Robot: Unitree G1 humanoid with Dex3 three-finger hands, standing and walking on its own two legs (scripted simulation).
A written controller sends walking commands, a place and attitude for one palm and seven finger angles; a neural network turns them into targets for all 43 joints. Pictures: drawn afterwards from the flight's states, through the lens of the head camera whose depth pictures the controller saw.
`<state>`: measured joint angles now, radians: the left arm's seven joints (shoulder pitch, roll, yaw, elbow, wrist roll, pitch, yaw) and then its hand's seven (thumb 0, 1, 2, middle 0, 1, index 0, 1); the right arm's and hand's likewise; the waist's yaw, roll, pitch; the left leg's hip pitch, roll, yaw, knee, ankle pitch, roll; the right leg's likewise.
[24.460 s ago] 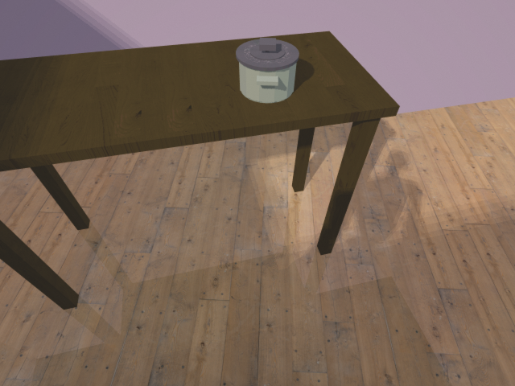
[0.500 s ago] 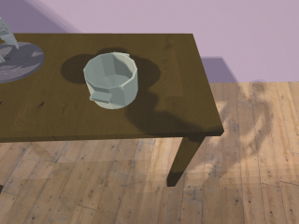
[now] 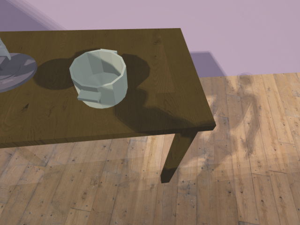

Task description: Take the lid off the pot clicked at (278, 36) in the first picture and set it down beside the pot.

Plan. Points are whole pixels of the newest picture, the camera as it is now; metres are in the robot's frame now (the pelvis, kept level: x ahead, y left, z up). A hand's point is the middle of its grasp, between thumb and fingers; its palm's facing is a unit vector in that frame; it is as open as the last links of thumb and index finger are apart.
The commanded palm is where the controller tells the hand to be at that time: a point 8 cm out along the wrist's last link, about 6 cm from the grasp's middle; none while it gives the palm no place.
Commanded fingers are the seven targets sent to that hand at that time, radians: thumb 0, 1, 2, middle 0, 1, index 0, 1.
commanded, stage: lower the lid onto the table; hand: left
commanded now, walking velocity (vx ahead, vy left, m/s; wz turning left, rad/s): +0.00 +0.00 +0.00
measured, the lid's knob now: out of the picture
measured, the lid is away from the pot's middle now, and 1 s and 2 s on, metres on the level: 0.24 0.23 0.25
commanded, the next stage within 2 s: open the fingers wide in 1.22 s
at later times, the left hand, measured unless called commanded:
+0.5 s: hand out of the picture +0.46 +0.35 +0.14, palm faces -0.44 -0.22 -0.87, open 7.7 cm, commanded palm +0.50 +0.35 +0.21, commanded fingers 0.00 0.72 0.97 -1.11 -1.17 -0.72 -1.05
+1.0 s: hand (6, 85) +0.46 +0.34 +0.11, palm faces -0.48 -0.20 -0.85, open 7.7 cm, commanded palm +0.52 +0.34 +0.18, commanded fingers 0.00 0.72 0.97 -1.11 -1.17 -0.72 -1.05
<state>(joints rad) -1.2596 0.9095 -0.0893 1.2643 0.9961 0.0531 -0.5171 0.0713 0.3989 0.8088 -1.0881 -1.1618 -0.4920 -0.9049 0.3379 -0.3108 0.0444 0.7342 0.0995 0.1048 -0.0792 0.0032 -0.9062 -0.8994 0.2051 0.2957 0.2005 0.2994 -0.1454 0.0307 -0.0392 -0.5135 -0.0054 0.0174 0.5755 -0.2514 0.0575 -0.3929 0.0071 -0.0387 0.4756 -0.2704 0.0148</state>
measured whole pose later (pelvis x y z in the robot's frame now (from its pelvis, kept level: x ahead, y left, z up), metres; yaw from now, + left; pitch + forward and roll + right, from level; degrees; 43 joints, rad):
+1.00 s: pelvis -0.01 +0.01 -0.01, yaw -1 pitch +14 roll -4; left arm -1.18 0.89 -0.07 1.28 1.00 -0.05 -0.47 0.08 0.41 0.81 -1.09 -1.16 -0.49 -0.90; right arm 0.35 -0.30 0.05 0.73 0.10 0.10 -0.12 0.00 -0.90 -0.90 0.21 0.30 0.20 0.30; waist -0.16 0.03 -0.06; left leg -0.65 0.01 0.02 0.70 -0.30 0.07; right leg -0.52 0.02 -0.03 0.58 -0.30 0.02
